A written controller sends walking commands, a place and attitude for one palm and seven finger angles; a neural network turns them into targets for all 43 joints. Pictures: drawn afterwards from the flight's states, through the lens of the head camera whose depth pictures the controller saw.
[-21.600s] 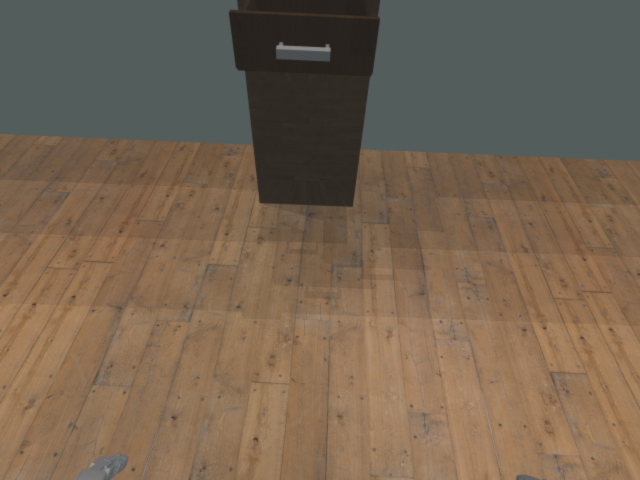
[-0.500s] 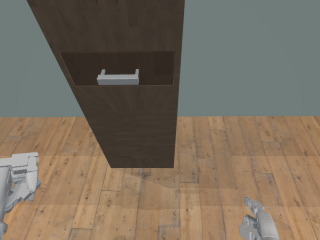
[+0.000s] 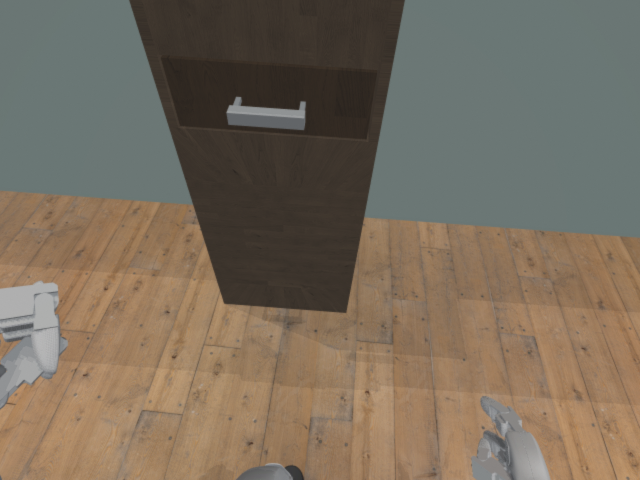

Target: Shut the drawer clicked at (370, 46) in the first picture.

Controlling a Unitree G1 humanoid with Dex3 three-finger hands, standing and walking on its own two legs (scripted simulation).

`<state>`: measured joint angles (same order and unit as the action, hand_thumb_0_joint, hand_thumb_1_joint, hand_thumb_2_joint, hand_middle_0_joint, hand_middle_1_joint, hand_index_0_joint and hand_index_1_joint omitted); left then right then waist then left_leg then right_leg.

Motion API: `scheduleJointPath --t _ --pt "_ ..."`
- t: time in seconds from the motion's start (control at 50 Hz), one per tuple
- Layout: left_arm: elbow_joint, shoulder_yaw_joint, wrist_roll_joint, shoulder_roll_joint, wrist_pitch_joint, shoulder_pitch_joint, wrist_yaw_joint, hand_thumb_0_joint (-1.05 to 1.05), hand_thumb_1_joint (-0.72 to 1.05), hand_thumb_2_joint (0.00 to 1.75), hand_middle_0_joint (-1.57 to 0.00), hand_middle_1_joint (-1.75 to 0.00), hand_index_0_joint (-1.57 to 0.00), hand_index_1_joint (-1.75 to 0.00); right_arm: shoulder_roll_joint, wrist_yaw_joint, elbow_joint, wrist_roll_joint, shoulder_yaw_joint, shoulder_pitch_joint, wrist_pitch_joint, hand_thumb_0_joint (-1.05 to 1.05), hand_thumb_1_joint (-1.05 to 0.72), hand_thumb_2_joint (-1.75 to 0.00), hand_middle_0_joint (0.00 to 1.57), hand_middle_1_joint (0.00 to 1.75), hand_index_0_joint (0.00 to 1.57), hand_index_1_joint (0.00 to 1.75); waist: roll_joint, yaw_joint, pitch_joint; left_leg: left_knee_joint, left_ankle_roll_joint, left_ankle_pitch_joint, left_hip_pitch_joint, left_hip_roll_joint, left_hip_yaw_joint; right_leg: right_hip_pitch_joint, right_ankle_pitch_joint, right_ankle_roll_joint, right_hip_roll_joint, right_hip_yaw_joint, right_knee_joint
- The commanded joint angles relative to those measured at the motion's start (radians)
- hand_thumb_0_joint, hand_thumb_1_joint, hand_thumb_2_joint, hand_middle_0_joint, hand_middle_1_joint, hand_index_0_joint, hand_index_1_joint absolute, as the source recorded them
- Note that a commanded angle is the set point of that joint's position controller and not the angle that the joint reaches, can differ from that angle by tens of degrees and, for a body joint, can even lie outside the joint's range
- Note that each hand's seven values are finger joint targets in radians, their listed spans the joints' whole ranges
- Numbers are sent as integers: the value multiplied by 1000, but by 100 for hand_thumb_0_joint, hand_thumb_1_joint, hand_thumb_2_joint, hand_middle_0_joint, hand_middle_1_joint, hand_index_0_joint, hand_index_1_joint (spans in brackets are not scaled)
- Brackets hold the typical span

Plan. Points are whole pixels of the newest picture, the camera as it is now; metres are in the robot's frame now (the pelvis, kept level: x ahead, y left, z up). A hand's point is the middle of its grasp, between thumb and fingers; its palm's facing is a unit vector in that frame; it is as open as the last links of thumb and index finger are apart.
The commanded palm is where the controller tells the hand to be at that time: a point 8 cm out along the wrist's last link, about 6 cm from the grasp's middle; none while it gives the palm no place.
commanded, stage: step back with the hand held close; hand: left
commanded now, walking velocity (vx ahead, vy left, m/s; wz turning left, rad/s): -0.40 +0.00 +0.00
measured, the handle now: (268, 110) +0.71 +0.15 +0.06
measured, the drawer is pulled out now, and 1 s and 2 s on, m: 0.00 0.00 0.00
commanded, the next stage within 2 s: stop stepping back and stand still in 0.46 s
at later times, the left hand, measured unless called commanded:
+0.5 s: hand (5, 445) +0.12 +0.23 +0.17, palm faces +0.29 -0.84 -0.47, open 3.2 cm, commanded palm +0.04 +0.27 +0.19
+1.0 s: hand out of the picture -0.01 +0.23 +0.17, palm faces +0.36 -0.84 -0.41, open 3.3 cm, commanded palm -0.07 +0.26 +0.19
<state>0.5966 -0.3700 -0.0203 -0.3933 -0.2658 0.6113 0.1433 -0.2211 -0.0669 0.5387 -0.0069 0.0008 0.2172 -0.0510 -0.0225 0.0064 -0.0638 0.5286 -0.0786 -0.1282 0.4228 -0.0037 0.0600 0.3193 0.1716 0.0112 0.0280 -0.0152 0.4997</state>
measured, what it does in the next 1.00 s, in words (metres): walks backwards: right foot, then left foot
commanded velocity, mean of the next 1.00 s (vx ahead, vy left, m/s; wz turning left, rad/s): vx -0.09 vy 0.01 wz -0.03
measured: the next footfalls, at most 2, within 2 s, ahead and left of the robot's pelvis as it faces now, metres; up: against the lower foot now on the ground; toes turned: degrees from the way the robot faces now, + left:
right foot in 0.20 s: -0.03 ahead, -0.13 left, +0.00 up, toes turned +7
left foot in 0.34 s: +0.05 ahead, +0.08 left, +0.00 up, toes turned +2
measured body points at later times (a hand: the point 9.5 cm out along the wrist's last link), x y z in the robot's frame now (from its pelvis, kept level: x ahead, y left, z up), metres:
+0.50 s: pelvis -0.10 +0.00 +0.01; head -0.06 +0.02 +0.45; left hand +0.10 +0.28 +0.20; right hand +0.11 -0.23 -0.05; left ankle +0.01 +0.08 -0.73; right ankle -0.10 -0.13 -0.70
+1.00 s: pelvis -0.21 -0.01 +0.00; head -0.24 +0.00 +0.45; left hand -0.03 +0.27 +0.19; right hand -0.11 -0.27 -0.08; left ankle -0.19 +0.12 -0.73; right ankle -0.21 -0.11 -0.72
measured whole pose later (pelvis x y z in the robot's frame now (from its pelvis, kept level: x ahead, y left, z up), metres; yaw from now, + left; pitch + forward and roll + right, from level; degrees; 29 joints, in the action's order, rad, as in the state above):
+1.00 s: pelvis -0.21 -0.01 +0.00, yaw -3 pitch -2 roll +1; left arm 0.49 -0.36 -0.01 -0.37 -0.21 0.58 0.17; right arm -0.22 -0.09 0.66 -0.01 -0.01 0.31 -0.12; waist 0.05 -0.03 0.04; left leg 0.53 -0.01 -0.26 0.24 0.00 0.05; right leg 0.31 0.41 0.00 -0.02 -0.03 0.67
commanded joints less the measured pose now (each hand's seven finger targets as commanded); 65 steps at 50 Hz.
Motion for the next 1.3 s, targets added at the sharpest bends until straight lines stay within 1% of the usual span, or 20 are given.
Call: scheduleJointPath --t 0.0,0.06,0.16,0.2,0.24,0.32,0.38,0.46,0.6,0.62,0.66,0.68,0.74,0.84,0.9,0.94,1.02,1.08,1.18,1.28 --pt "189 -156 -1 -155 -72 13 18 0 90 90 -140 -160 -140 -160 -142 -18 -150 2 -61 -107 -80 0 -90 -90 20 30 20 30 -165 2 155 -341 -44 -551 252 216 -272 -316 56 5 31 55 167" --pt "185 -172 10 -156 -80 -16 8 0 90 90 -140 -160 -140 -160 -147 -12 -144 -2 -72 -110 -86 0 -90 -90 20 30 20 30 -208 6 120 -398 -67 -673 404 277 -303 -379 139 1 67 30 313" --pt "200 -144 -43 -155 -86 22 -6 0 90 90 -140 -160 -140 -160 -105 9 -113 3 -73 -100 -98 0 -90 -90 20 30 20 30 -16 -8 130 -160 35 -336 -27 166 -178 -8 217 -63 -28 158 -95" --pt "223 -137 -47 -173 -109 -28 7 0 90 90 -140 -160 -140 -160 -65 19 -83 5 -62 -83 -81 0 -90 -90 20 30 20 30 143 -19 208 134 86 -110 -254 62 -47 159 -74 -94 -235 372 -233" --pt "239 -117 -28 -184 -100 -66 9 0 90 90 -140 -160 -140 -160 -89 15 -88 15 -77 -100 -81 0 -90 -90 20 30 20 30 220 -15 238 257 75 -160 -207 18 -54 73 -442 -71 -250 327 -167" --pt "221 -116 -24 -188 -60 -83 -2 0 90 90 -140 -160 -140 -160 -96 -18 -94 6 -54 -123 -54 0 -90 -90 20 30 20 30 -15 -24 203 -64 56 373 -257 71 -73 -26 -594 6 -88 169 9" --pt "133 -137 -27 -200 -59 -44 -12 0 90 90 -140 -160 -140 -160 -97 -4 -90 -4 -71 -109 -62 0 -90 -90 20 30 20 30 -150 -1 270 -132 -29 723 -368 270 -202 45 117 20 28 92 197" --pt "200 -137 -58 -159 -45 21 -23 0 90 90 -140 -160 -140 -160 -104 20 -106 -12 -72 -101 -85 0 -90 -90 20 30 20 30 -150 5 228 -256 -93 246 -133 336 -211 -26 325 4 35 77 391" --pt "272 -153 -54 -177 2 103 -1 0 90 90 -140 -160 -140 -160 -110 23 -155 4 -60 -125 -89 0 -90 -90 20 30 20 30 -192 8 164 -312 35 -495 108 170 -83 -264 279 -26 36 -86 1" --pt "263 -160 -49 -186 7 108 2 0 90 90 -140 -160 -140 -160 -101 20 -152 7 -62 -116 -85 0 -90 -90 20 30 20 30 -101 5 152 -180 78 -471 61 85 -10 -199 331 -46 -9 -38 -146" --pt "271 -171 -53 -230 12 59 15 0 90 90 -140 -160 -140 -160 -94 13 -127 6 -61 -109 -67 0 -90 -90 20 30 20 30 244 3 92 448 118 -278 -77 -29 -41 255 628 -198 -376 465 -450" --pt "300 -187 -50 -236 6 -8 30 0 90 90 -140 -160 -140 -160 -110 13 -100 -3 -60 -98 -69 0 -90 -90 20 30 20 30 173 -2 100 569 111 -240 -3 -6 -103 223 481 -246 -420 446 -418" --pt "173 -111 -33 -146 30 -21 32 0 90 90 -140 -160 -140 -160 -87 -14 -77 10 -53 -96 -71 0 -90 -90 20 30 20 30 130 -39 98 399 94 -181 -7 47 -80 98 380 -150 -279 233 -300" --pt "75 -43 5 -103 10 -77 47 0 90 90 -140 -160 -140 -160 -108 -42 -39 2 -48 -59 -129 0 -90 -90 20 30 20 30 75 -19 40 -120 27 -271 -201 21 -9 47 423 -99 -192 155 -188" --pt "181 -68 7 -136 -18 -106 45 0 90 90 -140 -160 -140 -160 -144 -35 -71 5 -52 -43 -145 0 -90 -90 20 30 20 30 -167 -19 68 -245 -75 -187 -278 245 -356 109 194 -18 -30 -7 174" --pt "188 -106 11 -169 -26 -78 35 0 90 90 -140 -160 -140 -160 -105 -27 -44 -6 -40 -51 -149 0 -90 -90 20 30 20 30 -206 -26 46 -331 -101 -350 -145 272 -396 77 298 -9 -34 -24 247" --pt "161 -117 13 -147 -17 15 35 0 90 90 -140 -160 -140 -160 -104 -10 -55 1 -41 -73 -146 0 -90 -90 20 30 20 30 -104 -2 43 -182 -28 -444 80 167 -173 -223 204 -21 -39 -10 -15" --pt "101 -119 10 -151 -11 15 31 0 90 90 -140 -160 -140 -160 -109 8 -70 6 -72 -80 -110 0 -90 -90 20 30 20 30 262 7 19 433 56 -386 232 -12 -28 -144 615 -175 -370 596 -373" --pt "81 -103 1 -136 -39 -50 19 0 90 90 -140 -160 -140 -160 -78 -1 -50 0 -42 -63 -90 0 -90 -90 20 30 20 30 112 -37 51 362 66 -214 60 57 -40 -9 368 -175 -283 264 -301" --pt "148 -68 5 -123 -34 -75 37 0 90 90 -140 -160 -140 -160 -86 -29 -57 -8 -42 -81 -125 0 -90 -90 20 30 20 30 91 -14 58 -48 38 -174 -257 19 30 72 397 -120 -209 159 -233"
